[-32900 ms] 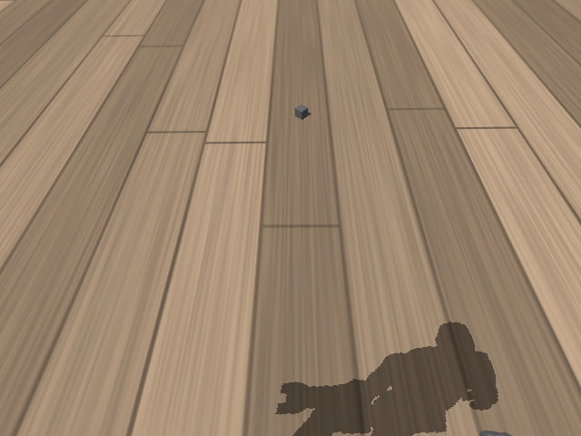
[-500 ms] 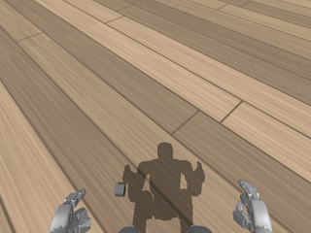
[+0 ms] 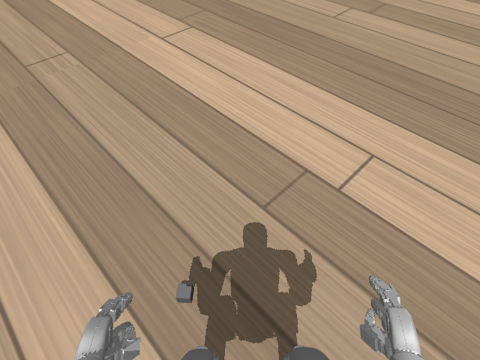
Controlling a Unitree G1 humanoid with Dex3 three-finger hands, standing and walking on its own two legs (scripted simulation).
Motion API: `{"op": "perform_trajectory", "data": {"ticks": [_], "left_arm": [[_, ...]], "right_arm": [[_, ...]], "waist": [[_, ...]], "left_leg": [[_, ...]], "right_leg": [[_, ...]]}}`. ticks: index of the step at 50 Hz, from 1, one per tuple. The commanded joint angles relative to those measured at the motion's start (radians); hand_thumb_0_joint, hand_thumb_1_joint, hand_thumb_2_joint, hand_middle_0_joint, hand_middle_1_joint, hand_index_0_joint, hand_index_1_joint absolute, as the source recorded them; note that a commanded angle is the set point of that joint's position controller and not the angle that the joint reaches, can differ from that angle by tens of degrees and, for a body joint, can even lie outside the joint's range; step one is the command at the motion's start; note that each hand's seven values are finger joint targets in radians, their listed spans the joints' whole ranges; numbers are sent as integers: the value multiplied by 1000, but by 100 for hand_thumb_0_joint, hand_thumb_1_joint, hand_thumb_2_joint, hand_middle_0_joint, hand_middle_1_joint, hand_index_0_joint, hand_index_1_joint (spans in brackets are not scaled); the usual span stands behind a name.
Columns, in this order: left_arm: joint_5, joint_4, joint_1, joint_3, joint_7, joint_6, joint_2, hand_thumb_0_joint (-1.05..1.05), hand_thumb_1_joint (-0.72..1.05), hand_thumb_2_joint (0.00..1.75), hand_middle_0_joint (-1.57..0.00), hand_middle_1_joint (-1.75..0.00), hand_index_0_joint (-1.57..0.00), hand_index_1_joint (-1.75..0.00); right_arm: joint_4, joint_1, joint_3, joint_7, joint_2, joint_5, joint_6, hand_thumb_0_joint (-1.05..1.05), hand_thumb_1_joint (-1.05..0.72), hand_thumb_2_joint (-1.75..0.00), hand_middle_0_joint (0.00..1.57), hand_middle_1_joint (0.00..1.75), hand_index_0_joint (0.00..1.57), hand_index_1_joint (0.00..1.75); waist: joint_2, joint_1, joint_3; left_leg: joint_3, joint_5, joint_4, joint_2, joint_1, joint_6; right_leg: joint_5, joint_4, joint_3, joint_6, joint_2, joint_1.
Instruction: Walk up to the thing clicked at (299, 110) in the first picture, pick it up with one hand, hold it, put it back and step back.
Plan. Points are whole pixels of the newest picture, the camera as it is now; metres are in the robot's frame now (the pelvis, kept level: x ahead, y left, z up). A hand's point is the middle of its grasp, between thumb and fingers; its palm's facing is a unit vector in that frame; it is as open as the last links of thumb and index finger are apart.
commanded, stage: home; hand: left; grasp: from above
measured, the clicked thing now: (185, 293) +0.46 +0.22 -0.68
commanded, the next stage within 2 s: stand in 0.14 s
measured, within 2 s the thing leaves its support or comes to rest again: neither
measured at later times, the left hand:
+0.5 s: hand out of the picture +0.13 +0.24 -0.10, palm faces +0.01 -0.94 -0.35, open 7.4 cm
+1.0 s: hand out of the picture +0.04 +0.25 -0.10, palm faces +0.04 -0.94 -0.34, open 7.4 cm
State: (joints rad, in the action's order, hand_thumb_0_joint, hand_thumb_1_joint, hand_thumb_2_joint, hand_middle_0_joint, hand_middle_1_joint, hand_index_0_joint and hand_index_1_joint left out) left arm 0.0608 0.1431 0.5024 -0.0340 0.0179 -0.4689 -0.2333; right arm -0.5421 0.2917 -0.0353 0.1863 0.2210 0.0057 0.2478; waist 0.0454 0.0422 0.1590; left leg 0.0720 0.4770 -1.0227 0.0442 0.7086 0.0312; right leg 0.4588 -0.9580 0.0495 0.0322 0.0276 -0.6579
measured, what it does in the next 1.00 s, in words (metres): rises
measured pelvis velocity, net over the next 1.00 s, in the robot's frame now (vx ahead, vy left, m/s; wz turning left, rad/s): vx -0.01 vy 0.01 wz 0.00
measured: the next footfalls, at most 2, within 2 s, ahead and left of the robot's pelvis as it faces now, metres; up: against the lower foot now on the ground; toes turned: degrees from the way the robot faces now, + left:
none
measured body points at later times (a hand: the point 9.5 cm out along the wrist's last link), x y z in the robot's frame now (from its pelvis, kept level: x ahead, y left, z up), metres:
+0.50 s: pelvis +0.00 +0.00 +0.03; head +0.02 +0.01 +0.47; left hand +0.12 +0.28 -0.08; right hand +0.11 -0.28 -0.09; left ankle +0.02 +0.13 -0.68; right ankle +0.01 -0.14 -0.68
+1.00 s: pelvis -0.01 +0.01 +0.06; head -0.02 +0.00 +0.51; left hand +0.03 +0.30 -0.08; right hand +0.06 -0.27 -0.08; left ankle +0.02 +0.13 -0.68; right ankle +0.01 -0.14 -0.68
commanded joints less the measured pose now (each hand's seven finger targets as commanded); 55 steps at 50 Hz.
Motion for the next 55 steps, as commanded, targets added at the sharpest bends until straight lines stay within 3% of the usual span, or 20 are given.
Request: {"op": "perform_trajectory", "data": {"ticks": [1, 2, 6, 11, 12, 13, 14, 15, 17, 18, 20, 24, 26, 27, 29, 39, 42, 47, 51, 55], "left_arm": [[-10, 205, -26, -76, 11, 52, -114, 0, 90, 90, -20, -30, -20, -30], [-12, 206, -34, -57, 10, 53, -106, 0, 90, 90, -20, -30, -20, -30], [-9, 209, -21, -57, 9, 56, -101, 0, 90, 90, -20, -30, -20, -30], [-8, 208, -40, -59, 9, 58, -107, 0, 90, 90, -20, -30, -20, -30], [-121, -143, -312, -61, 48, 277, -187, 0, 90, 90, -20, -30, -20, -30], [-133, -334, -207, -76, 43, 343, -207, 0, 90, 90, -20, -30, -20, -30], [-138, -383, -197, -75, 37, 375, -222, 0, 90, 90, -20, -30, -20, -30], [-138, -412, -233, -67, 31, 393, -220, 0, 90, 90, -20, -30, -20, -30], [-128, -485, -267, -55, 22, 421, -223, 0, 90, 90, -20, -30, -20, -30], [-123, -524, -264, -57, 20, 424, -218, 0, 90, 90, -20, -30, -20, -30], [-114, -605, -272, -61, 19, 435, -218, 0, 90, 90, -20, -30, -20, -30], [-112, -738, -320, -61, 25, 464, -217, 0, 90, 90, -20, -30, -20, -30], [-106, -796, -321, -60, 25, 469, -206, 0, 90, 90, -20, -30, -20, -30], [-103, -825, -317, -57, 24, 472, -200, 0, 90, 90, -20, -30, -20, -30], [-104, -883, -307, -57, 25, 476, -208, 0, 90, 90, -20, -30, -20, -30], [-95, -1077, -319, -47, 28, 480, -233, 0, 90, 90, -20, -30, -20, -30], [-94, -1113, -323, -44, 27, 480, -236, 0, 90, 90, -20, -30, -20, -30], [-96, -1161, -332, -35, 23, 479, -235, 0, 90, 90, -20, -30, -20, -30], [-96, -1184, -342, -36, 20, 480, -246, 0, 90, 90, -20, -30, -20, -30], [-94, -1197, -344, -35, 17, 485, -257, 0, 90, 90, -20, -30, -20, -30]], "right_arm": [[168, -76, 60, 15, 125, 3, 63, 0, -90, -90, 20, 30, 20, 30], [166, -84, 57, 15, 122, 3, 64, 0, -90, -90, 20, 30, 20, 30], [162, -70, 59, 13, 121, 3, 62, 0, -90, -90, 20, 30, 20, 30], [163, -72, 57, 15, 121, 3, 60, 0, -90, -90, 20, 30, 20, 30], [-91, -130, 98, -45, 236, -121, -57, 0, -90, -90, 20, 30, 20, 30], [-98, -135, 114, -79, 246, -124, -103, 0, -90, -90, 20, 30, 20, 30], [-86, -135, 114, -100, 249, -125, -125, 0, -90, -90, 20, 30, 20, 30], [-78, -115, 111, -114, 246, -125, -140, 0, -90, -90, 20, 30, 20, 30], [-120, -110, 103, -149, 217, -78, -148, 0, -90, -90, 20, 30, 20, 30], [-136, -131, 110, -160, 218, -65, -155, 0, -90, -90, 20, 30, 20, 30], [-160, -139, 119, -169, 224, -52, -165, 0, -90, -90, 20, 30, 20, 30], [-221, -136, 127, -172, 225, -58, -185, 0, -90, -90, 20, 30, 20, 30], [-246, -146, 126, -168, 230, -62, -192, 0, -90, -90, 20, 30, 20, 30], [-258, -146, 126, -167, 234, -60, -192, 0, -90, -90, 20, 30, 20, 30], [-283, -151, 127, -162, 239, -56, -201, 0, -90, -90, 20, 30, 20, 30], [-401, -143, 116, -151, 252, -38, -221, 0, -90, -90, 20, 30, 20, 30], [-429, -145, 113, -150, 258, -35, -221, 0, -90, -90, 20, 30, 20, 30], [-459, -169, 112, -154, 261, -35, -231, 0, -90, -90, 20, 30, 20, 30], [-475, -167, 111, -160, 260, -34, -235, 0, -90, -90, 20, 30, 20, 30], [-485, -172, 112, -164, 266, -32, -234, 0, -90, -90, 20, 30, 20, 30]], "waist": [[-6, -2, 75], [1, -8, 42], [18, -2, 89], [2, 1, 65], [-55, -76, -159], [-102, -80, -79], [-141, -64, -61], [-89, -40, -78], [-35, -58, -57], [-79, -74, -60], [-102, -74, -44], [-53, -59, -49], [-9, -68, -91], [10, -68, -84], [2, -69, -126], [-30, -57, -169], [-32, -59, -164], [-24, -60, -233], [-23, -58, -250], [-34, -54, -226]], "left_leg": [[-38, -83, 183, -42, -74, -42], [-38, -63, 191, -41, -54, -41], [-19, -135, 185, -32, -92, -36], [-35, -123, 176, -39, -74, -41], [7, -342, 240, 3, -117, -87], [-26, -317, 238, -6, -170, -99], [-35, -303, 232, -18, -213, -103], [-14, -275, 254, -22, -207, -97], [-6, -218, 307, -26, -266, -98], [-18, -216, 303, -28, -286, -92], [-15, -245, 300, -29, -313, -86], [6, -294, 360, -7, -377, -90], [39, -272, 423, 15, -376, -95], [53, -329, 432, 28, -405, -98], [52, -292, 467, 26, -388, -92], [45, -307, 594, 35, -483, -69], [40, -355, 616, 42, -527, -63], [52, -196, 693, 41, -490, -56], [53, -144, 720, 43, -478, -54], [46, -169, 717, 44, -517, -54]], "right_leg": [[-77, 176, 22, -26, -39, 42], [-58, 177, 24, -27, -39, 31], [-123, 149, 27, -29, -44, 39], [-112, 165, 22, -27, -42, 34], [-153, 183, -46, -72, 31, 208], [-140, 226, -109, -99, 52, 245], [-144, 238, -139, -114, 61, 227], [-128, 240, -126, -112, 41, 201], [-144, 235, -114, -91, 59, 270], [-135, 260, -127, -90, 67, 261], [-169, 294, -125, -81, 73, 282], [-254, 313, -101, -60, 70, 317], [-222, 318, -78, -52, 53, 324], [-264, 316, -68, -48, 50, 340], [-259, 367, -72, -51, 53, 365], [-303, 524, -84, -45, 75, 470], [-321, 548, -83, -43, 80, 492], [-216, 605, -79, -34, 71, 495], [-181, 627, -85, -32, 74, 499], [-184, 648, -94, -33, 80, 493]]}}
